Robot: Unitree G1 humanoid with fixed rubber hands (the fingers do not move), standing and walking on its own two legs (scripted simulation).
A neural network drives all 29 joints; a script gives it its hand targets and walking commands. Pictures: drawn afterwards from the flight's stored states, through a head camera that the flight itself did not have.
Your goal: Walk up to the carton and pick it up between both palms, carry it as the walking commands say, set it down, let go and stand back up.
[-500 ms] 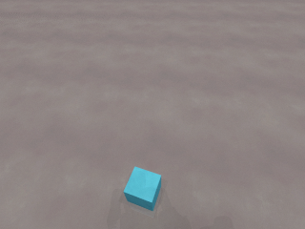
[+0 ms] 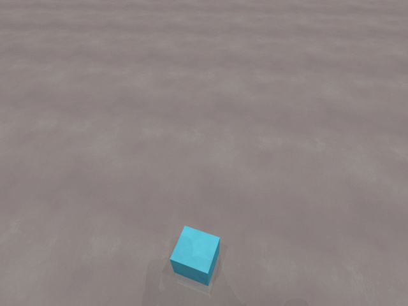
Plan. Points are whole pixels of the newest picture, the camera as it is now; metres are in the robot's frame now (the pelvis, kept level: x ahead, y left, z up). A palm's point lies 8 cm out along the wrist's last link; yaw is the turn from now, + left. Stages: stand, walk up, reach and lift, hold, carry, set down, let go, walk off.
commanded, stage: walk up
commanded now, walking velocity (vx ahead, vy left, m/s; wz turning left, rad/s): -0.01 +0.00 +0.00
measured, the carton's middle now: (196, 255) +0.49 +0.08 -0.69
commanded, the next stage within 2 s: none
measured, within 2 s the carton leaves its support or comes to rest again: neither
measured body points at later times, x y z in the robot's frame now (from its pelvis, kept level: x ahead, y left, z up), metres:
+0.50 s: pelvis +0.02 +0.09 -0.01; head +0.06 +0.08 +0.44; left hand -0.01 +0.38 -0.14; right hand +0.06 -0.19 -0.15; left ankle +0.06 +0.24 -0.74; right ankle +0.02 -0.12 -0.75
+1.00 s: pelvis +0.10 +0.18 +0.00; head +0.14 +0.16 +0.44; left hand +0.22 +0.41 -0.15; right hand +0.06 -0.06 -0.17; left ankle +0.14 +0.33 -0.68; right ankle +0.06 +0.05 -0.75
